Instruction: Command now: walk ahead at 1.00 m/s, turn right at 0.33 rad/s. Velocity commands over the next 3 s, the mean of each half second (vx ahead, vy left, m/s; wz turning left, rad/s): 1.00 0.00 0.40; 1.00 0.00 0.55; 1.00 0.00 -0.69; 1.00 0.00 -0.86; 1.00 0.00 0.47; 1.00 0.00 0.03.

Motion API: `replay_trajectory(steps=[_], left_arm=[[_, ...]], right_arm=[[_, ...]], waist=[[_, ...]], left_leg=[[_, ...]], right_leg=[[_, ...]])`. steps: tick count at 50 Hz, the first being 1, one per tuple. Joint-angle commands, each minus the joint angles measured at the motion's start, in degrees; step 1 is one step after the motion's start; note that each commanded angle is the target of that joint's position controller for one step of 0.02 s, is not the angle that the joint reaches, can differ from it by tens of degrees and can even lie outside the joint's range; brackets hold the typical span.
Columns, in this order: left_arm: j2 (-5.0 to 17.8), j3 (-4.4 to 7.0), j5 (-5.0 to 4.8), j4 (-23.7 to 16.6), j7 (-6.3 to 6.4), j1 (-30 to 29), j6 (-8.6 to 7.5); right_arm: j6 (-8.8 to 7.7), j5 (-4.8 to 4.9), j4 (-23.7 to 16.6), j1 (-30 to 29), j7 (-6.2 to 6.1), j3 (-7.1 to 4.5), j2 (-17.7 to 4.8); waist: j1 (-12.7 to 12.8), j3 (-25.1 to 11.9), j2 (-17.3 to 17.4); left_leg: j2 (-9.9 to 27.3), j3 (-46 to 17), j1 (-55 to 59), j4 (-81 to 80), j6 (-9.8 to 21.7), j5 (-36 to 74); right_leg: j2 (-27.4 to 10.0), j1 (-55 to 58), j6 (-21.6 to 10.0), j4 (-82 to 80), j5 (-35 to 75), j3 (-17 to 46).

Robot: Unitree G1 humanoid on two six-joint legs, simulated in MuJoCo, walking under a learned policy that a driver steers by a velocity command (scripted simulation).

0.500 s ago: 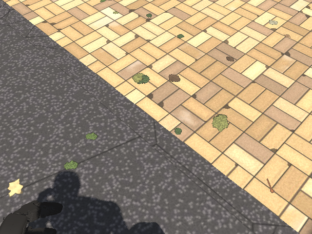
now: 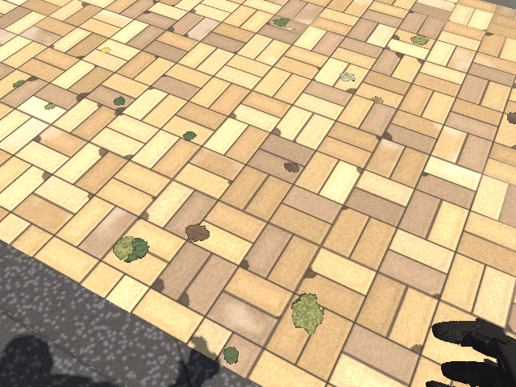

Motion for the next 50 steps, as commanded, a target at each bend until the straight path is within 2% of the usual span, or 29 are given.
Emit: replay_trajectory(steps=[1, 2, 3, 4, 5, 6, 9, 11, 13, 17, 23, 25, 26, 27, 28, 29, 30, 31, 32, 33, 35, 39, 42, 44, 45, 46, 47, 48, 50], left_arm=[[10.7, 2.2, 1.77, -2.6, 0.66, -4.9, -0.46], [3.4, 0.47, 0.31, -4.7, 0.6, 0.4, -0.93], [1.5, -0.62, 0.84, -5.3, -0.11, 0.6, -1.73], [3.4, -0.48, 1.24, -5.3, 0.31, -4.4, -1.65], [5.2, -0.47, 2.01, -5.6, 0.01, -8.2, -1.86], [6.2, -0.25, 2.84, -6.6, -0.1, -12.5, -1.59], [4.1, -1.23, 4.32, -9.3, -0.36, -15.7, 0.25], [2.3, -2.48, 4.32, -11.3, -1.14, -19.2, 0.48], [4.7, -1.53, 2.62, -14.3, -1.52, -27.3, -0.1], [1.5, -2.87, 3.17, -14.6, -3.71, -29.7, -0.3], [0.8, -2.87, 1.41, -15.5, -1.25, -35.7, -2.64], [1.8, -1.7, 1.45, -10.6, 0.81, -20.6, -3.45], [3.2, -0.68, 1.33, -5.9, 1.44, -7.3, -3.46], [6.1, 0.92, 1.43, -2.0, 1.42, 2.2, -2.83], [6.7, 0.25, 4.59, -1.8, 0.48, 6.3, -2.84], [4.9, 0.59, 4.4, -1.8, -0.32, 8.1, -2.65], [9.1, 2.59, 3.62, -2.4, 0.35, 4.5, -2.73], [3.7, 1.38, 4.1, -3.4, 0.67, -0.6, -3.19], [-0.2, 0.11, 4.16, -1.7, 0.95, -1.6, -3.87], [-1.7, -0.82, 3.54, 1.1, 0.92, -2.3, -4.95], [-3.6, -1.51, 0.9, 3.8, 0.82, -5.5, -5.57], [-1.7, -1.7, 0.79, 4.0, 0.85, -7.9, -5.55], [1.2, -1.86, 1.02, 8.1, 1.07, 0.7, -4.24], [6.2, -1.63, 1.5, 8.3, 2.08, 0.1, -3.16], [7.8, -1.44, 1.35, 7.6, 1.9, -3.6, -2.79], [-0.4, -2.83, 1.66, 6.4, 1.14, 0.1, -2.62], [1.3, -2.29, -1.69, 4.0, 2.06, 5.1, -2.61], [5.1, -1.29, -1.13, 2.4, 2.12, -3.3, -2.52], [1.4, -1.65, -0.18, 3.3, 1.01, -3.9, -1.26]], right_arm=[[0.01, 0.06, 5.2, 27.0, -1.91, -5.56, -12.3], [-0.31, -1.6, 6.0, 33.9, -2.28, -7.34, -18.1], [-0.25, -0.32, 7.5, 31.2, -0.95, -7.4, -16.7], [-0.34, 0.68, 6.2, 23.1, -0.24, -6.72, -12.2], [-0.41, 1.31, 6.3, 20.8, 0.1, -6.57, -9.8], [-0.22, 1.09, 7.2, 20.8, 0.21, -6.33, -8.8], [-0.43, 1.61, 10.1, 22.8, 0.35, -6.13, -9.2], [-0.66, 0.44, 10.9, 24.0, 0.16, -7.27, -12.7], [-1.7, 0.9, 12.9, 29.1, -0.47, -6.91, -10.9], [-1.03, 2.5, 13.7, 28.8, -1.28, -6.76, -10.4], [1.3, -0.72, 15.7, 32.5, -2.78, -7.05, -9.2], [2.07, -0.59, 17.6, 32.8, -2.97, -7.33, -10.1], [2.26, 0.91, 17.3, 30.2, -3.06, -7.6, -10.6], [1.51, 2.18, 15.9, 25.9, -2.62, -7.35, -7.7], [0.53, 4.21, 13.4, 28.8, -3.13, -5.39, -2.4], [0.2, 5.18, 13.4, 31.6, -4.27, -4.97, -3.4], [0.38, 3.16, 12.9, 29.5, -4.41, -4.39, -3.8], [1.05, 0.77, 12.4, 21.6, -3.53, -4.64, -5.2], [1.16, -0.51, 11.0, 13.4, -2.37, -5.08, -5.4], [1.23, -0.6, 8.5, 9.0, -0.52, -5.1, -4.7], [2.68, 0.19, 5.1, 4.3, 2.53, -3.6, -0.4], [2.82, 0.53, 2.7, 0.8, 3.9, -1.83, 0.4], [1.82, -0.54, 4.7, -0.2, 2.88, -1.09, -0.5], [1.75, -1.13, 10.3, 16.8, 1.89, -3.23, -6.4], [1.85, -1.38, 13.4, 27.5, 0.54, -5.08, -10.3], [1.52, -2.49, 13.5, 27.8, -0.35, -5.89, -14.5], [1.23, -2.38, 10.5, 25.7, -0.99, -5.95, -14.8], [1.03, -1.03, 11.7, 22.6, -1.48, -6.01, -11.9], [-0.81, -0.92, 13.0, 16.1, -1.48, -4.93, -7.3]], waist=[[-17.5, -10.0, -0.1], [-15.9, -18.8, 14.0], [-13.1, -18.4, 23.5], [-11.1, -8.6, 13.0], [-10.3, -6.5, 4.6], [-10.1, -3.3, 1.7], [-6.9, 1.9, 5.5], [-7.4, 2.2, 5.4], [-9.7, 2.9, 1.8], [-9.9, 0.0, 2.0], [-14.6, 5.9, 4.9], [-8.3, -2.4, 1.7], [-1.3, -6.5, -0.6], [2.5, -9.3, -5.4], [-1.3, -12.5, -11.3], [-0.9, -19.4, -14.0], [-0.2, -22.2, -17.7], [-0.8, -14.4, -9.6], [-0.2, -5.1, -4.1], [-3.4, 1.3, -2.4], [-8.1, 7.0, -7.5], [-10.1, 6.1, -5.3], [-10.3, 5.8, -1.5], [-19.4, -4.1, -2.9], [-25.7, -8.5, -2.9], [-19.4, -14.8, 9.8], [-16.5, -24.7, 8.0], [-16.5, -13.7, 0.9], [-9.9, 1.7, -0.7]], left_leg=[[-2.5, 3.3, 36.9, 3.3, 4.6, -14.0], [11.3, -23.5, 52.1, -0.9, 11.9, -37.0], [15.8, -50.4, 52.6, -13.9, 16.1, -34.4], [15.0, -45.8, 45.8, -12.0, 17.5, -29.1], [13.4, -38.2, 39.0, -11.4, 17.6, -25.4], [10.6, -33.1, 32.6, -11.7, 16.7, -20.8], [5.6, -27.7, 23.3, -14.0, 16.7, -15.4], [5.9, -24.9, 19.1, -15.8, 18.2, -1.3], [4.1, -24.6, 21.6, -14.6, 17.2, -3.6], [-0.2, -21.7, 13.6, -10.3, 13.2, -12.2], [-1.9, -24.1, 25.7, 1.2, 10.1, -2.9], [-5.8, -21.1, 29.7, 22.5, 10.1, 6.3], [-7.0, -17.6, 20.7, 39.3, 9.3, 3.4], [-10.9, -12.3, 5.2, 56.3, 8.3, -29.8], [-7.9, -10.4, -12.1, 69.3, 8.4, -40.6], [-5.3, -5.2, -21.2, 74.7, 7.3, -37.2], [-4.1, -1.6, -25.5, 77.7, 6.9, -30.1], [0.2, -1.7, -25.6, 70.9, 7.0, -23.3], [1.1, -2.4, -25.3, 68.4, 7.4, -18.6], [2.8, -3.6, -23.2, 57.3, 6.6, -14.6], [4.1, -2.1, -12.5, 40.6, 5.0, -12.1], [2.6, 3.3, -3.3, 24.0, 7.1, -2.6], [-7.6, 12.2, 14.8, 12.2, 9.3, -3.3], [-9.3, 8.4, 37.5, 8.7, 11.9, -6.6], [-4.5, 2.5, 51.1, 2.8, 14.4, -8.3], [12.8, -14.3, 60.4, 2.8, 16.2, -10.4], [24.9, -36.7, 65.9, -4.5, 20.3, -14.0], [20.4, -31.2, 55.9, -11.5, 17.8, -15.3], [15.3, -17.1, 38.0, -16.7, 14.7, -6.5]], right_leg=[[-10.6, -15.8, -0.8, 29.5, 59.1, -2.0], [-3.2, -31.8, 2.6, 56.1, 33.0, -7.4], [3.3, -44.6, 3.0, 62.7, 0.2, -6.4], [-1.6, -50.0, 2.4, 63.2, 5.0, -4.9], [-5.3, -47.4, 2.8, 58.5, 8.6, -5.9], [-7.2, -45.3, 3.3, 52.9, 9.0, -7.3], [-9.6, -42.5, 7.2, 37.3, 2.7, -9.4], [-9.1, -39.7, 9.1, 33.9, 5.1, -14.5], [-11.5, -45.8, 8.7, 26.2, 24.5, -10.1], [-9.5, -32.5, 7.4, 19.8, 46.1, -11.7], [-11.4, -32.4, 9.5, 2.7, 37.8, -10.1], [-12.3, -18.1, 9.2, -5.2, 48.0, -11.2], [-15.1, -1.4, 8.2, -6.9, 53.7, -9.9], [-19.3, 13.7, 8.2, 0.0, 50.8, -8.0], [-27.1, 28.1, 11.5, 23.4, 79.8, -6.9], [-34.0, 35.6, 8.6, 26.3, 89.9, 0.8], [-37.6, 28.2, -0.3, 15.4, 50.0, 13.3], [-34.0, 15.2, -1.6, 5.8, 21.6, 13.4], [-31.7, 5.1, -0.3, 3.2, 24.0, 10.4], [-30.9, -3.6, 1.4, 2.0, 36.1, 6.9], [-25.3, -19.1, 4.3, -6.8, 34.4, -5.3], [-22.3, -19.1, 6.4, -11.6, 55.6, -19.0], [-20.8, -18.4, 5.8, -9.3, 80.0, -22.9], [-22.5, -20.6, 4.2, 13.2, 87.5, -22.1], [-19.0, -27.8, 3.9, 33.0, 72.7, -23.1], [-9.6, -38.1, 3.2, 60.2, -1.1, -22.4], [-7.2, -48.1, 1.9, 72.8, -2.7, -11.2], [-10.7, -52.7, 2.1, 69.2, 6.0, -12.1], [-14.2, -50.6, 2.8, 60.6, 9.6, -12.9]])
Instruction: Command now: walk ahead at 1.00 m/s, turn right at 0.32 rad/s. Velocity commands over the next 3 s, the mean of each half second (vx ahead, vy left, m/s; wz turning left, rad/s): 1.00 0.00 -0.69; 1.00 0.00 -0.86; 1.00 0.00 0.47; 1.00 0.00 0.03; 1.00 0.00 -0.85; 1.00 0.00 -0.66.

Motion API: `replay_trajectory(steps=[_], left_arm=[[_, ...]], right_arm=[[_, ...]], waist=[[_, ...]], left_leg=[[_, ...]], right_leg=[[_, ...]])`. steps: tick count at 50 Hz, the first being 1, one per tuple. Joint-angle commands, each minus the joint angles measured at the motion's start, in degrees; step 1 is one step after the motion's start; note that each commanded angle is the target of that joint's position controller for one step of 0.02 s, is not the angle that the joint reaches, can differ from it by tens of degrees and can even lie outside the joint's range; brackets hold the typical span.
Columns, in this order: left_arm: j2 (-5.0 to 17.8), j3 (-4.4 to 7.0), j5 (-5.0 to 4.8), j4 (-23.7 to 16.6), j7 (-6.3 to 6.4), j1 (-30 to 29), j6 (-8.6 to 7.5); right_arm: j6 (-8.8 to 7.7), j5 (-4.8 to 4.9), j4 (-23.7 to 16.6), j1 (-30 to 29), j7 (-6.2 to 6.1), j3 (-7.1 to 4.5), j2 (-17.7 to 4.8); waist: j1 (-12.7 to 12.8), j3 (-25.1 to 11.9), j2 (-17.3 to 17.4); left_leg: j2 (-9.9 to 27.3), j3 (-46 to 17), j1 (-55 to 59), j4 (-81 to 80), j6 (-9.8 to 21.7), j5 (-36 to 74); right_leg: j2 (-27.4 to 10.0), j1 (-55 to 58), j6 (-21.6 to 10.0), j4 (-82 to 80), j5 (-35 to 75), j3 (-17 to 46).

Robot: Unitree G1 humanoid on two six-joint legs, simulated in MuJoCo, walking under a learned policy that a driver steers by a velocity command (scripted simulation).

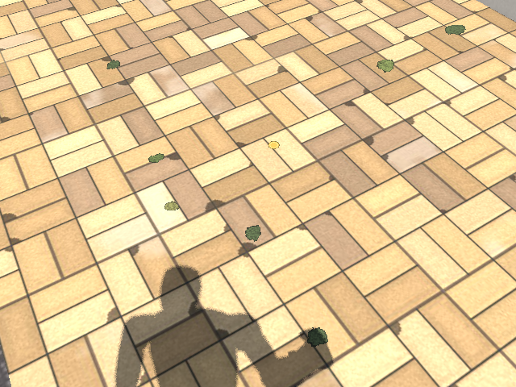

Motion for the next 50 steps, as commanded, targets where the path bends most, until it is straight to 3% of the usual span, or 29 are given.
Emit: replay_trajectory(steps=[1, 4, 7, 11, 13, 15, 16, 17, 18, 19, 20, 21, 22, 25, 28, 30, 33, 35, 36, 37, 38, 39, 40, 41, 42, 43, 45, 47, 50], left_arm=[[8.7, 2.08, 0.71, -4.9, -0.82, -3.2, 0.94], [4.7, 2.06, 1.38, -5.1, -2.45, -4.1, 3.52], [3.7, 1.79, 0.84, -10.3, -3.37, -15.7, 2.93], [3.9, 1.21, 0.77, -13.3, -4.94, -21.9, 2.01], [6.7, 2.01, 0.83, -11.9, -5.0, -17.1, 2.33], [11.8, 4.0, 0.78, -8.2, -4.26, -2.1, 3.13], [14.7, 5.6, 0.96, -4.9, -3.46, 9.3, 3.45], [16.3, 6.91, 0.18, -3.9, -2.37, 10.9, 3.61], [19.1, 7.28, 0.38, -4.3, -1.82, 4.2, 4.11], [22.1, 7.62, 1.49, -7.1, -1.61, 0.1, 4.16], [18.5, 7.28, 1.86, -8.4, -1.23, -1.4, 3.91], [15.5, 6.51, 1.84, -7.9, -0.95, -3.3, 3.55], [15.0, 6.1, 1.51, -7.8, -0.83, -4.9, 2.87], [14.3, 5.32, 0.51, -9.0, -0.55, -7.3, 0.15], [14.8, 5.72, 0.27, -9.2, -0.83, -5.6, -0.93], [15.4, 6.29, -0.28, -8.8, -1.27, -2.8, -0.77], [16.0, 6.85, -0.12, -8.8, -1.27, -1.1, -0.59], [17.3, 7.21, -0.11, -9.8, -0.76, -4.2, -0.68], [19.0, 7.56, 0.26, -10.3, -0.75, -5.4, -0.82], [21.3, 7.99, 0.73, -11.2, -0.95, -9.0, -1.01], [19.1, 7.4, 1.36, -12.4, -1.11, -12.7, -1.61], [8.6, 4.71, 1.16, -14.6, -0.98, -11.8, -1.94], [7.7, 3.23, -1.6, -18.1, -1.02, -4.2, -1.49], [12.2, 3.48, 0.44, -15.4, -0.44, -7.9, -0.24], [13.4, 3.79, 1.49, -15.4, -1.13, -11.7, 0.47], [13.2, 3.84, 2.05, -15.6, -1.97, -14.3, 1.1], [9.7, 2.85, 2.91, -18.1, -3.77, -17.1, 2.44], [6.5, 1.44, 3.27, -20.5, -4.41, -19.6, 2.79], [8.2, 0.68, 3.22, -23.8, -4.6, -25.8, 2.24]], right_arm=[[-1.78, 0.47, 2.4, 11.5, -1.3, -2.81, -7.0], [-3.86, 2.44, 4.5, 12.2, -0.4, -2.2, -4.4], [-5.16, 2.45, 5.6, 12.3, -0.05, -1.86, -2.5], [-5.69, 3.3, 6.5, 14.2, -1.44, -2.0, -5.2], [-4.71, 3.08, 5.9, 14.5, -2.76, -2.87, -9.0], [-2.42, 2.0, 3.9, 10.4, -3.72, -4.19, -13.1], [-1.28, 1.34, 2.7, 7.3, -3.58, -4.52, -13.7], [-0.86, 1.23, 3.2, 6.3, -2.2, -4.19, -10.9], [-2.16, -0.01, -0.5, 7.4, -1.1, -1.39, -1.4], [-3.59, 1.46, -6.4, 11.3, -0.67, -0.56, -1.8], [-4.91, 0.74, -6.4, 8.1, -0.69, -0.56, -5.3], [-5.2, 0.81, -6.0, 6.7, -0.57, -0.83, -6.8], [-4.62, -0.23, -6.0, 5.6, -0.71, -0.51, -6.2], [-1.01, -1.23, -7.0, 4.9, -0.27, 0.33, -5.2], [-0.77, -0.07, -11.6, -5.9, 0.6, 1.27, -3.7], [-0.95, 0.84, -13.1, -9.4, 0.82, 1.8, -2.2], [-1.29, 1.6, -15.1, -12.5, 0.54, 1.54, -3.2], [-1.54, 1.68, -14.4, -8.1, -0.03, 0.62, -5.3], [-1.67, 1.96, -12.6, -1.8, -0.72, -0.62, -8.1], [-1.84, 2.45, -10.2, 8.9, -1.64, -2.09, -11.1], [-1.85, 1.97, -6.8, 22.7, -2.92, -3.71, -14.1], [-2.1, -0.55, -5.1, 30.3, -3.72, -4.66, -17.1], [-1.89, -1.23, -6.5, 22.0, -2.75, -5.47, -19.8], [-1.59, -0.72, -8.5, 14.0, -2.21, -4.65, -12.4], [-1.35, -0.18, -8.1, 11.5, -1.95, -3.58, -7.9], [-1.29, -0.36, -6.5, 12.3, -1.77, -3.24, -6.5], [-2.26, 0.32, -2.0, 16.6, -1.59, -2.6, -4.9], [-3.78, 1.35, 1.2, 19.7, -0.4, -2.02, -3.3], [-4.67, 1.62, 2.4, 19.0, 0.11, -2.47, -6.3]], waist=[[-5.8, 1.7, -2.9], [-2.4, 4.6, 0.1], [-2.9, 7.7, 3.5], [-2.7, 6.2, 0.8], [0.4, 0.8, 3.4], [9.1, -7.1, 6.4], [14.4, -11.0, 4.8], [14.2, -8.6, -2.6], [4.7, -3.3, -16.9], [0.0, -14.5, -17.4], [0.5, -9.3, -6.0], [-2.3, -2.2, 1.9], [-4.6, 1.0, 4.7], [-7.9, 3.7, 4.2], [-4.2, 5.9, 1.3], [-1.0, 3.4, -1.5], [1.3, 1.0, -4.0], [-1.6, -2.2, -4.4], [-4.8, -6.9, -4.6], [-11.6, -12.1, -5.1], [-18.5, -17.7, -3.9], [-17.7, -22.8, 11.1], [-8.6, -27.9, 26.3], [-8.8, -18.4, 12.8], [-8.7, -11.3, 5.2], [-8.5, -7.5, 0.3], [-6.9, -2.9, 2.4], [-5.7, -1.1, 3.3], [-3.8, 3.1, 3.0]], left_leg=[[19.4, -21.2, 20.0, -25.1, 5.2, 10.2], [15.8, -8.8, 13.1, -30.3, 0.4, 14.8], [11.0, 2.1, 10.2, -32.7, -2.5, 28.1], [11.6, 8.7, 14.9, -32.4, -4.7, 52.7], [13.6, 8.8, 21.9, -24.0, -6.0, 73.3], [16.0, 7.4, 22.1, -3.8, -6.1, 85.4], [16.3, 5.6, 17.1, 13.8, -5.2, 79.2], [8.3, 5.7, 8.2, 37.7, -5.3, 37.4], [-0.9, 1.0, -14.0, 58.7, -6.8, -11.4], [-1.0, -11.3, -26.7, 62.4, -7.0, -11.9], [2.4, -13.8, -29.6, 56.8, -6.3, -7.6], [5.2, -13.8, -27.6, 49.8, -6.5, -3.1], [6.8, -13.6, -24.2, 45.6, -7.3, -2.8], [10.6, -11.7, -14.6, 31.7, -10.8, -2.6], [10.0, -7.9, -11.6, 13.9, -11.9, 10.6], [7.5, -6.6, -9.9, 4.3, -11.0, 19.9], [5.0, -7.1, -8.4, -3.8, -9.6, 23.2], [2.7, -8.2, 1.6, -9.3, -8.6, 21.1], [1.3, -8.9, 9.7, -8.5, -8.1, 17.4], [2.1, -9.4, 20.6, -7.7, -7.7, 12.9], [6.6, -12.0, 34.4, -5.1, -6.9, 5.0], [21.9, -29.0, 47.2, -8.2, -5.3, -14.4], [31.6, -62.2, 48.1, -21.8, 0.0, -22.9], [28.0, -56.0, 38.8, -23.6, 0.8, -32.0], [25.1, -44.6, 30.5, -23.0, 0.5, -25.0], [23.0, -36.7, 25.1, -23.4, -0.3, -14.9], [20.1, -26.2, 18.3, -25.0, -1.4, -4.1], [19.1, -22.5, 15.5, -27.4, -0.8, 3.2], [17.2, -15.6, 12.2, -32.2, 0.9, 9.8]], right_leg=[[-5.3, -26.6, 0.0, 1.9, 3.9, 3.8], [-7.2, -25.3, 0.6, -4.1, 7.0, 2.9], [-6.5, -27.3, 0.1, -14.2, 18.3, -1.6], [-1.4, -18.1, -2.9, -32.5, 29.9, -9.6], [3.3, -11.0, -4.1, -34.3, 27.5, -12.2], [6.5, 4.2, -6.3, -32.6, 17.8, -11.0], [6.3, 15.2, -8.8, -34.9, 12.1, -7.4], [4.1, 20.3, -11.9, -40.9, 10.2, -1.6], [-1.5, 23.6, -15.2, -37.3, 20.4, 13.5], [-10.6, 32.5, -24.6, -53.1, 0.8, 41.0], [-13.2, 27.5, -21.9, -63.8, -11.3, 48.1], [-12.0, 17.8, -18.6, -65.6, -10.6, 44.3], [-9.6, 9.8, -16.8, -65.3, -4.5, 39.2], [-2.6, -6.6, -15.3, -67.2, 6.5, 27.1], [2.1, -9.6, -13.0, -68.3, 20.0, 20.7], [3.0, -4.5, -10.4, -66.5, 29.8, 20.0], [0.8, 4.6, -8.6, -63.7, 38.8, 22.1], [0.8, 6.3, -6.0, -58.2, 47.5, 22.6], [0.8, 7.5, -4.6, -50.8, 54.2, 23.1], [1.4, 5.1, -3.6, -39.0, 55.2, 22.9], [3.5, -2.3, -2.8, -23.8, 48.1, 20.8], [8.9, -16.6, -2.9, -3.8, -0.2, 15.1], [9.6, -27.9, -2.1, 6.0, -8.6, 10.3], [4.0, -31.2, -2.5, 6.9, -1.0, 8.6], [1.6, -30.5, -1.9, 4.2, 3.4, 6.6], [-0.1, -29.5, -1.5, 2.4, 4.2, 5.8], [-2.8, -29.2, -1.1, 0.2, 4.1, 5.9], [-2.9, -30.7, -1.1, -2.5, 4.0, 7.8], [-1.0, -32.9, 0.0, -14.3, 9.5, 8.4]])
Over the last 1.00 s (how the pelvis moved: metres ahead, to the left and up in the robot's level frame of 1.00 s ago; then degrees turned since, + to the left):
0.90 0.19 -0.14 32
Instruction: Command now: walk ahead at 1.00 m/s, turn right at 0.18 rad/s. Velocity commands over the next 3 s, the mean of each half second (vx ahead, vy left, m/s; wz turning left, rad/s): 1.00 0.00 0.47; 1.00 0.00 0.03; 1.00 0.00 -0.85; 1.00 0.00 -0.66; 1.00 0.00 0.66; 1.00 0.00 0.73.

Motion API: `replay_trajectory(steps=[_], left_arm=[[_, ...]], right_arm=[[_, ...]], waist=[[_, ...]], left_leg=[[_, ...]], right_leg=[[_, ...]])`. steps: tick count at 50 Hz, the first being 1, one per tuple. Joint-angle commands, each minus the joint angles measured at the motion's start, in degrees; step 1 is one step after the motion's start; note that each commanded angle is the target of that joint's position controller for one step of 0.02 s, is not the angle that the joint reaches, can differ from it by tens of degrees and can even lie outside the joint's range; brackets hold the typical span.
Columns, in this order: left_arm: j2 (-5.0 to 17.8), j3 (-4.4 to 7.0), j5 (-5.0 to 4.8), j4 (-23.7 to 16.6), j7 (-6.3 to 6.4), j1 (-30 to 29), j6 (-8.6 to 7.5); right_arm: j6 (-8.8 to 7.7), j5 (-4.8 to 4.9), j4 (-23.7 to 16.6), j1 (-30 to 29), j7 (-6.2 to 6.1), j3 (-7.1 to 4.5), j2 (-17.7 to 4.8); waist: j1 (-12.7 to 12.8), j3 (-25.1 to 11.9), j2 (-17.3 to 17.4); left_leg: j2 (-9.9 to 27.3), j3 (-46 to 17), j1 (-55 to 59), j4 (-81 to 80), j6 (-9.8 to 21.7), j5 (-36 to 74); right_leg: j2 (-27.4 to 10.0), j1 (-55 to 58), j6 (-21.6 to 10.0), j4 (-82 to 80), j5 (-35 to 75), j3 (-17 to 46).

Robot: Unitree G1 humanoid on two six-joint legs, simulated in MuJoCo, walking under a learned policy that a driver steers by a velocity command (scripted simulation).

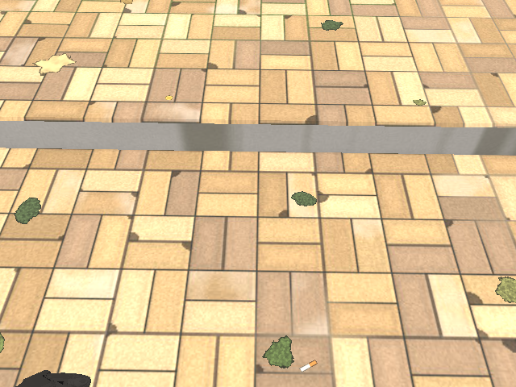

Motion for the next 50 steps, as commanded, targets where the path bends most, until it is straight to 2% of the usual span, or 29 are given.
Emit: replay_trajectory(steps=[1, 4, 6, 8, 9, 10, 11, 12, 13, 14, 16, 18, 19, 21, 25, 27, 29, 30, 31, 32, 33, 34, 35, 36, 39, 41, 44, 48, 50], left_arm=[[-0.6, -1.99, 0.19, -6.7, -0.99, -4.1, -1.04], [-1.9, -3.46, -0.3, -7.6, -2.14, -9.7, -2.24], [-0.2, -2.92, -0.29, -6.8, -1.1, -9.3, -2.55], [3.1, -1.19, 0.48, -3.0, 0.76, 3.5, -3.14], [5.3, 0.09, 1.03, 0.2, 1.87, 13.9, -3.39], [10.4, 1.68, 2.35, 1.7, 3.25, 22.0, -3.67], [13.2, 2.44, 2.36, 0.8, 3.68, 21.8, -3.45], [9.6, 2.34, 0.98, 0.9, 3.7, 18.1, -2.92], [4.6, 1.11, 0.4, 1.6, 3.64, 14.0, -3.48], [2.1, 0.76, 0.27, 2.6, 3.39, 12.1, -4.01], [-0.4, 0.23, -0.55, 4.2, 3.5, 11.6, -4.93], [-2.9, -0.18, -1.82, 6.4, 3.11, 12.7, -5.99], [-1.3, 0.16, -1.97, 6.8, 3.08, 13.2, -6.52], [-2.6, -0.07, -1.7, 7.8, 3.03, 12.4, -7.22], [1.2, 0.61, -1.67, 8.8, 3.85, 13.0, -7.55], [4.2, 1.12, -1.67, 9.1, 4.41, 15.7, -7.08], [8.3, 2.24, -1.01, 8.2, 5.33, 15.1, -5.05], [9.3, 2.45, -0.57, 7.7, 5.56, 13.5, -4.07], [8.8, 2.21, -0.2, 7.5, 5.29, 12.5, -3.42], [3.1, 1.26, -0.21, 7.8, 4.5, 12.4, -3.66], [-1.8, -0.96, -2.8, 2.3, 3.78, 24.1, -4.54], [2.7, -0.55, -2.54, 2.6, 4.26, 15.0, -5.45], [2.5, -0.6, -3.14, 2.9, 4.21, 13.2, -5.48], [1.3, -0.88, -2.63, 3.4, 3.84, 11.9, -5.09], [-1.5, -1.09, -1.81, 6.7, 1.97, 15.2, -0.94], [-2.4, -0.92, -2.26, 6.3, 1.28, 10.9, -0.24], [-3.7, -1.21, -3.02, 4.9, 0.53, 4.0, -1.05], [-4.8, -2.14, -2.51, 2.9, -0.39, -4.3, -2.41], [-3.3, -1.76, -2.42, 4.8, 0.24, 3.2, -1.68]], right_arm=[[-1.77, 0.71, -2.7, -3.9, 0.79, 0.32, -3.6], [-1.4, 1.72, -1.3, -0.9, 1.24, -0.14, -6.2], [-1.1, 1.5, -0.2, 0.8, 1.26, -0.81, -9.4], [-0.43, 1.5, 0.9, 1.7, 0.59, -1.25, -12.0], [-0.16, 1.87, 0.7, 0.7, 0.48, -1.08, -11.5], [-0.12, 1.42, -1.2, 1.9, 0.7, 0.22, -5.1], [0.04, 3.69, -4.1, 6.7, 0.8, 1.28, 1.3], [0.67, 3.05, -4.5, 0.8, 0.5, 0.24, -3.7], [1.0, 2.49, -5.0, -3.8, 0.73, 0.14, -3.6], [1.4, 2.37, -4.6, -4.5, 1.15, 0.41, -2.0], [3.5, 1.19, -3.6, -3.0, 1.97, 0.36, 0.0], [5.23, 0.77, -4.8, -7.3, 2.6, 0.12, 1.3], [5.58, 0.45, -6.9, -9.2, 3.11, 0.59, 2.5], [5.68, 0.43, -9.6, -15.6, 3.82, 0.89, 2.2], [5.21, 0.63, -12.7, -23.6, 5.54, 1.85, 1.7], [5.06, 0.71, -12.4, -23.4, 5.63, 1.57, 0.1], [5.07, 1.02, -10.1, -14.0, 4.82, 0.48, -3.2], [5.02, 0.44, -7.0, -3.6, 4.17, -0.52, -5.0], [4.99, -0.03, -2.8, 7.5, 2.88, -1.99, -7.1], [5.7, 1.07, -2.0, 5.5, 1.49, -3.8, -11.1], [5.4, -0.91, -5.8, -0.8, 1.33, -4.24, -18.0], [5.58, -0.34, -7.4, -1.5, 0.67, -4.39, -13.9], [4.86, -0.53, -5.6, -3.4, -0.09, -3.42, -10.8], [3.65, -0.84, -4.7, -5.6, 0.07, -2.45, -7.4], [-0.06, -0.1, -3.3, -8.3, 0.39, -0.64, -2.8], [-1.62, 0.52, -1.9, -6.6, 1.12, -0.54, -1.9], [-2.5, 0.83, -1.4, -5.8, 1.55, -0.45, -1.7], [-2.9, 1.65, -0.4, -3.6, 0.09, 0.32, -2.3], [-2.0, 1.01, -0.5, -5.1, -1.8, 0.27, -4.0]], waist=[[5.5, 6.5, 6.6], [3.9, 7.9, 5.5], [4.5, 5.7, 6.0], [11.0, -3.7, 8.7], [16.3, -9.0, 8.7], [16.6, -16.9, -0.1], [11.4, -26.7, -11.2], [11.8, -20.0, -4.3], [9.9, -8.8, -1.2], [7.7, -3.4, -0.1], [4.0, 0.1, -1.5], [3.2, 3.5, 0.0], [2.4, 3.4, -3.3], [1.9, 6.4, -2.1], [1.9, 8.4, 2.0], [1.4, 5.7, 1.4], [-4.4, -0.9, -2.3], [-9.5, -5.5, -3.1], [-13.7, -9.2, -1.2], [-10.5, -7.2, 12.3], [1.1, -20.0, 21.6], [-4.8, -19.3, 7.5], [-1.5, -6.5, 3.0], [1.0, -1.4, -2.2], [6.4, 4.2, 0.0], [5.3, 7.2, 1.7], [3.3, 7.1, 5.0], [1.3, 6.1, 4.7], [6.0, 0.3, 10.1]], left_leg=[[12.4, -11.7, -4.6, -16.7, 8.9, 11.5], [11.5, -9.3, -9.9, -22.1, 9.6, 25.2], [12.2, -8.1, -2.1, -16.9, 9.5, 42.8], [12.1, -7.3, 1.6, 3.1, 8.1, 60.2], [9.5, -6.6, -6.3, 18.7, 7.2, 51.0], [4.8, -6.4, -18.3, 39.9, 7.3, 17.9], [-0.5, -10.4, -31.8, 58.4, 6.8, -9.8], [2.0, -11.7, -37.6, 61.4, 7.3, -4.1], [4.5, -11.2, -39.5, 58.2, 7.2, 0.3], [6.0, -11.0, -37.7, 55.3, 6.7, 1.7], [7.8, -11.2, -33.2, 53.0, 5.4, 1.6], [9.0, -10.8, -35.7, 51.3, 5.2, 2.7], [9.3, -9.9, -37.5, 50.5, 4.9, 5.1], [9.3, -8.5, -39.1, 45.8, 4.8, 11.5], [5.5, -0.6, -29.7, 26.0, 8.0, 22.3], [0.3, 4.1, -24.3, 22.2, 9.9, 21.7], [-3.8, 4.9, -14.4, 22.1, 11.8, 14.2], [-4.9, 1.7, -2.2, 21.4, 13.5, 10.1], [-5.0, -3.2, 11.6, 16.4, 14.9, 7.3], [1.9, -14.1, 19.6, 12.9, 14.8, 3.0], [20.3, -47.7, 34.7, 5.2, 24.6, 3.0], [19.8, -50.8, 30.2, -4.7, 23.4, -8.2], [19.2, -42.6, 17.6, -6.9, 20.6, -8.7], [17.4, -36.0, 7.1, -7.6, 18.0, -6.5], [12.6, -20.6, -11.1, -13.1, 11.5, -1.0], [9.2, -11.4, -10.2, -14.9, 6.8, 12.0], [4.7, 0.2, -4.6, -15.9, 3.4, 29.0], [5.7, 6.5, 3.5, -16.1, 1.6, 51.6], [8.5, 7.9, 11.5, -7.5, 0.7, 75.8]], right_leg=[[-1.8, -3.7, 1.0, -14.1, 7.1, 2.3], [-1.5, 12.4, 0.9, -27.9, 14.8, -6.9], [0.5, 16.3, 0.4, -31.7, 11.6, -7.3], [3.9, 31.6, -0.6, -34.4, 4.5, -6.7], [1.2, 45.7, -0.8, -36.0, 4.2, -4.2], [-13.7, 58.5, -1.0, -37.4, -13.9, 11.6], [-27.6, 66.0, -4.7, -47.8, -26.3, 39.8], [-25.1, 58.6, -5.2, -52.8, -28.1, 38.8], [-21.9, 49.8, -4.8, -52.5, -20.4, 27.9], [-19.4, 42.4, -4.1, -54.2, -10.7, 20.7], [-16.7, 33.9, -2.3, -57.1, -2.6, 10.3], [-14.0, 32.5, 0.0, -59.5, 4.8, 1.5], [-16.1, 32.4, -1.2, -60.8, 7.2, 0.6], [-13.4, 30.6, -0.3, -62.8, 13.3, -7.3], [-10.5, 31.1, 2.2, -65.3, 28.5, -18.3], [-11.0, 38.2, 3.7, -58.9, 55.5, -20.0], [-13.1, 42.8, 4.3, -43.4, 75.6, -19.6], [-14.5, 39.1, 3.0, -31.0, 76.4, -17.8], [-13.0, 32.2, 1.8, -14.1, 65.3, -16.9], [-1.6, 17.2, 2.9, 11.3, 5.6, -16.3], [2.0, -2.1, 4.0, 29.4, -15.4, -4.5], [0.3, -6.6, 3.0, 29.6, -8.2, 0.3], [-2.5, -7.7, 2.4, 25.0, -5.0, -0.5], [-5.0, -4.0, 2.0, 18.8, -3.2, 1.1], [-8.3, 7.2, 2.6, 8.7, -0.2, 3.3], [-8.4, 3.7, 2.3, 2.2, 5.5, 2.1], [-6.0, 1.0, 1.2, -10.2, 16.4, -3.4], [-1.4, 6.0, -0.8, -29.1, 26.0, -12.8], [1.9, 11.2, -2.7, -26.8, 21.5, -15.0]])
Over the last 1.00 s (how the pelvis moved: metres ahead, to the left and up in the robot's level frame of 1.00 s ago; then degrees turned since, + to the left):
0.90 -0.28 0.02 -49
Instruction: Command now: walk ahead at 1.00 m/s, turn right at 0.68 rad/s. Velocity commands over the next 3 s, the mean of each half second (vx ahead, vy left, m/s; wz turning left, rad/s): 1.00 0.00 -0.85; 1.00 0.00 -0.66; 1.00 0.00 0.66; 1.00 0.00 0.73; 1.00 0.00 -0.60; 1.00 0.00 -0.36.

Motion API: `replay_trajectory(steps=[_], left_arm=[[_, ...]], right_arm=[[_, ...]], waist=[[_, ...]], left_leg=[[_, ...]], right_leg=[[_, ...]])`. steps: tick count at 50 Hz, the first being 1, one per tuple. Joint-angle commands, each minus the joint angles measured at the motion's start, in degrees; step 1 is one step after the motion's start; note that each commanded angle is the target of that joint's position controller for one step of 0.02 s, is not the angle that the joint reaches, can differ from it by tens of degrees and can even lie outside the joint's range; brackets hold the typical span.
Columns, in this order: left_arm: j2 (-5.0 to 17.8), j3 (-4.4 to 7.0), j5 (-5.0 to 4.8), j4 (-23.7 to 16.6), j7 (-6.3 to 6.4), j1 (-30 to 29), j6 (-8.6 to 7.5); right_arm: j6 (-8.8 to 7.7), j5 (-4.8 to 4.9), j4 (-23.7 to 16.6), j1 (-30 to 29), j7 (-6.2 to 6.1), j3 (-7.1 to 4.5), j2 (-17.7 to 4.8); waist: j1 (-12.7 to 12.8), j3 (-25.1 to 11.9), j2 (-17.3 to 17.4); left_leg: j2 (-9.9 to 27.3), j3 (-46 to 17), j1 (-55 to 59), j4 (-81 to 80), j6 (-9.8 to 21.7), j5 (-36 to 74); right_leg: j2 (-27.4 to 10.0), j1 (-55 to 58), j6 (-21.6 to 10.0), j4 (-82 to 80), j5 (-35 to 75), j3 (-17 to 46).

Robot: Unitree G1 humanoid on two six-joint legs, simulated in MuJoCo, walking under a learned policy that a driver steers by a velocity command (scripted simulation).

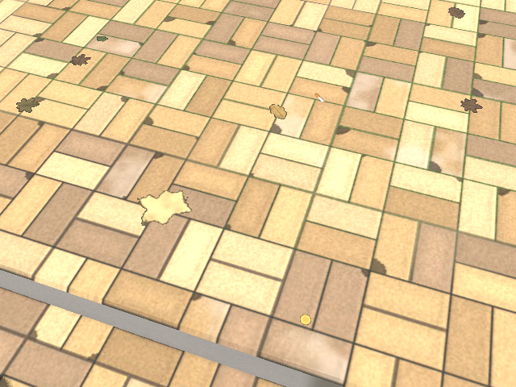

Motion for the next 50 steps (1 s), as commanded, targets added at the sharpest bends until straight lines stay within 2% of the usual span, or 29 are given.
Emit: replay_trajectory(steps=[1, 3, 4, 5, 6, 7, 9, 13, 16, 18, 20, 21, 23, 24, 25, 26, 27, 29, 32, 34, 37, 40, 42, 45, 46, 47, 48, 49, 50], left_arm=[[5.0, 1.16, 0.17, -1.5, 0.54, 6.2, -0.19], [10.2, 3.84, 0.47, 4.1, 1.54, 26.4, 0.47], [12.0, 5.7, 0.34, 6.7, 2.39, 37.3, 0.48], [12.0, 6.14, -0.65, 8.3, 2.98, 32.2, 1.15], [14.0, 5.59, 1.22, 5.4, 2.8, 23.9, 0.7], [14.0, 6.24, 1.8, 2.9, 3.29, 22.1, 0.92], [8.1, 5.0, 1.49, 2.6, 3.63, 18.3, 0.69], [8.0, 3.81, 0.05, 2.7, 4.29, 19.4, -2.77], [8.9, 3.56, 1.71, 4.1, 4.41, 25.2, -4.02], [8.6, 3.69, 1.31, 5.4, 4.66, 28.2, -4.09], [8.2, 3.81, 0.22, 2.3, 5.26, 24.4, -2.69], [7.4, 3.68, -0.97, 0.2, 5.17, 17.2, -2.47], [18.0, 7.62, -1.67, -1.6, 3.89, 14.5, -4.11], [19.0, 8.64, -1.79, -2.8, 3.13, 7.9, -5.57], [7.9, 6.54, -0.53, -5.9, 1.78, 1.5, -7.43], [1.5, 4.67, 0.58, -11.9, 0.83, 7.4, -7.82], [1.6, 4.38, 2.02, -10.9, 1.06, 10.3, -6.85], [-1.9, 3.18, 3.41, -11.5, 0.97, 7.4, -3.9], [-8.6, 0.26, 1.9, -17.1, 1.01, -0.9, -0.36], [-3.6, 0.83, 0.06, -18.9, 1.0, -3.8, 1.21], [3.1, 2.81, 1.8, -19.3, 0.3, -7.5, 2.39], [0.2, 1.61, 1.25, -16.7, -1.67, -8.4, 1.77], [0.5, 1.72, 1.33, -15.9, -1.88, -8.0, 0.72], [6.8, 4.86, 1.89, -10.5, 0.48, 11.1, 0.64], [8.0, 5.87, 2.62, -7.8, 1.27, 18.0, 0.24], [10.3, 6.16, 3.56, -7.5, 1.91, 14.3, -0.41], [14.0, 6.41, 3.92, -9.4, 2.27, 14.1, -1.18], [11.0, 6.76, 3.24, -8.3, 2.99, 15.1, -1.38], [8.3, 5.69, 2.76, -6.3, 3.15, 13.0, -2.37]], right_arm=[[0.28, -0.43, -4.0, -5.0, -2.68, -1.86, -10.5], [2.4, -1.17, -6.4, -11.8, -3.4, -2.84, -13.0], [3.33, -0.5, -7.5, -17.3, -2.61, -3.23, -13.7], [2.29, -1.69, -9.8, -22.8, -0.6, -0.64, -3.8], [0.88, -1.62, -14.5, -12.5, -0.1, 1.5, 1.7], [-0.51, -1.94, -16.9, -10.4, 0.36, 2.11, -1.4], [-0.74, -3.41, -16.8, -16.7, 0.63, 1.44, -5.2], [3.82, -4.38, -21.3, -21.1, 0.84, 3.57, -0.8], [4.26, -3.55, -29.3, -34.5, -0.16, 5.38, 4.4], [3.63, -3.41, -34.6, -42.3, -0.91, 6.27, 4.7], [4.35, -2.95, -35.4, -39.8, 0.25, 6.08, 2.9], [4.58, -2.43, -32.7, -30.4, -0.27, 6.03, 4.7], [5.47, -0.38, -28.4, -7.6, -1.7, 1.29, -3.6], [5.11, -1.0, -24.1, 6.6, -1.78, -1.88, -8.9], [4.15, -1.93, -19.3, 12.2, -1.97, -3.7, -14.7], [4.43, -1.8, -20.4, 0.1, -2.54, -4.08, -16.4], [4.41, -1.32, -21.7, -9.0, -1.82, -3.47, -10.4], [3.54, -1.18, -15.3, -9.5, -0.91, -0.91, 1.6], [1.04, -2.78, -3.5, 0.2, 0.43, -0.53, 4.2], [0.43, -2.16, -3.0, -4.1, 1.26, -0.68, 2.7], [-1.02, -0.55, -3.2, -7.2, 0.03, -1.52, -2.2], [-0.9, -0.12, -2.7, -1.6, -1.12, -2.55, -6.7], [-0.19, -0.38, -2.4, 3.3, -1.31, -3.34, -10.5], [2.81, -0.57, -3.9, 1.5, -2.03, -4.75, -15.3], [3.5, 0.08, -4.7, -0.3, -2.45, -4.98, -14.9], [3.77, -0.88, -6.8, 1.9, -1.41, -3.21, -4.1], [3.1, 2.76, -11.6, 5.7, -0.68, -2.13, -2.5], [2.27, 2.08, -12.7, -2.0, -1.05, -2.55, -5.5], [2.15, 1.82, -12.3, -4.5, -0.83, -2.32, -5.5]], waist=[[8.0, -5.6, 9.5], [18.4, -12.6, 9.4], [25.5, -13.2, 4.0], [19.3, -2.8, -13.3], [5.7, -8.1, -12.7], [6.4, -15.5, -9.0], [3.3, -2.2, 7.5], [0.4, 2.8, 6.8], [5.3, 3.7, -2.2], [7.0, 4.7, -0.3], [6.2, 0.6, 4.1], [-0.1, -7.0, 1.7], [-11.1, -24.7, -7.5], [-19.2, -30.2, -4.9], [-18.0, -29.7, 16.2], [-5.7, -28.9, 31.3], [-0.4, -22.7, 19.2], [2.3, -7.1, 3.1], [3.8, -0.2, 3.8], [6.2, 3.3, 3.0], [6.9, 4.3, 4.3], [4.0, 0.6, 1.4], [4.2, -0.4, 5.8], [14.4, -8.9, 10.5], [18.3, -11.8, 9.4], [9.9, -14.7, -0.9], [7.0, -25.3, -9.5], [9.4, -20.0, -1.1], [6.9, -9.6, 2.2]], left_leg=[[16.0, 2.3, -6.0, 12.7, -4.6, 88.2], [18.1, 0.6, -11.1, 37.5, -3.2, 91.8], [13.7, 1.6, -20.2, 63.8, -2.6, 71.5], [0.8, -1.9, -44.0, 88.1, -2.9, -1.0], [1.2, -12.7, -61.6, 97.2, -4.6, -7.7], [3.0, -19.7, -65.4, 94.0, -3.9, -5.5], [7.9, -18.7, -65.5, 86.1, -4.0, 0.1], [12.1, -13.7, -70.4, 88.9, -6.7, -0.1], [11.0, -10.4, -89.1, 107.3, -5.4, -10.8], [11.8, -13.7, -93.8, 98.1, -3.1, -17.3], [10.8, -6.8, -63.9, 74.2, -3.0, -5.4], [6.4, -4.3, -37.9, 66.7, -1.7, 1.4], [4.6, -13.0, -13.5, 59.6, -0.9, -3.4], [5.6, -16.5, -8.4, 50.0, -0.2, -9.5], [16.1, -35.7, -3.8, 34.5, 1.2, -22.2], [27.7, -71.5, -6.6, 11.5, 3.0, -12.0], [28.4, -70.6, -11.1, 13.0, 6.5, -22.5], [25.9, -53.0, -25.8, 17.2, 5.8, -29.7], [24.2, -33.0, -28.8, 16.3, 0.7, -12.5], [22.5, -18.6, -34.6, 7.2, -3.0, -4.5], [17.1, -2.0, -36.1, 0.8, -4.8, 15.1], [14.1, 4.8, -24.5, -2.0, -2.8, 31.3], [19.2, 2.9, -14.2, 0.7, -0.6, 59.6], [22.3, 0.8, -8.5, 29.3, 1.6, 79.5], [19.3, 0.5, -17.4, 47.6, 1.8, 66.8], [12.0, -5.5, -36.7, 67.0, 1.9, -2.7], [5.2, -17.3, -52.3, 81.9, 1.1, -8.7], [7.5, -18.8, -56.6, 81.8, 1.3, 0.4], [9.7, -17.9, -56.9, 78.5, 1.0, 4.5]], right_leg=[[6.8, 19.9, -2.7, 0.1, -3.0, -5.7], [8.7, 38.1, -6.2, -1.1, -11.1, -2.8], [6.7, 48.6, -10.2, -10.2, -10.3, 1.6], [4.4, 51.1, -11.4, -7.8, -2.6, 8.9], [-2.7, 58.0, -20.4, -7.7, 5.8, 31.5], [-10.8, 61.0, -24.0, -24.0, -24.6, 50.7], [-8.4, 43.2, -17.4, -31.3, -34.5, 47.5], [-0.8, 25.1, -14.8, -30.1, -18.5, 35.5], [-1.1, 30.3, -15.5, -28.9, -9.7, 38.9], [-0.1, 32.4, -12.0, -30.1, -12.6, 37.4], [0.5, 21.5, -10.7, -40.9, 2.6, 30.4], [4.0, 12.3, -8.6, -36.4, 37.3, 23.5], [1.1, 19.9, -6.0, -9.4, 66.3, 26.8], [2.2, 24.6, -3.9, 8.4, 66.0, 26.3], [12.7, 14.9, -1.4, 35.1, 5.5, 21.3], [14.9, 1.3, -0.2, 53.2, -15.5, 20.3], [10.3, -1.9, -0.2, 59.8, -14.1, 17.5], [4.8, -6.9, -1.7, 63.4, -13.9, 13.4], [3.3, -20.0, -3.9, 74.3, -23.6, 12.8], [2.0, -15.1, -2.9, 54.9, -24.1, 13.0], [2.5, -1.4, -0.8, 30.0, -6.4, 6.0], [4.8, 11.4, -2.6, 8.5, -3.3, -1.4], [8.2, 16.6, -3.9, 1.1, -8.0, -3.0], [10.6, 34.6, -6.4, -8.9, -18.1, -0.4], [7.3, 47.1, -6.9, -15.3, -16.7, 4.3], [-5.5, 60.5, -5.4, -6.8, -23.7, 18.0], [-18.9, 70.6, -12.1, -15.8, -24.8, 46.1], [-16.8, 62.5, -10.3, -24.1, -28.8, 44.4], [-15.5, 52.3, -9.6, -25.7, -26.6, 37.3]])
Over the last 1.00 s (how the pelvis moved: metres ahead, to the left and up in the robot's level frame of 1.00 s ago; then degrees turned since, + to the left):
0.89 0.19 -0.01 17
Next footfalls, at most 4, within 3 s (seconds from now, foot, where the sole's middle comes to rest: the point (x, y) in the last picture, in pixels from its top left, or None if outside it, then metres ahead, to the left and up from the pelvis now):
0.08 right None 0.26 -0.05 -0.76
0.48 left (253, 267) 0.72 0.01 -0.62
0.94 right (391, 201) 0.92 -0.39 -0.62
1.36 left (421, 99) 1.36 -0.59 -0.62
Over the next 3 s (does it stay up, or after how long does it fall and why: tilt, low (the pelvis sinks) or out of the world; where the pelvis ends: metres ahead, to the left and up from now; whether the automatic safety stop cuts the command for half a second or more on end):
stays up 2.59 -1.03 0.13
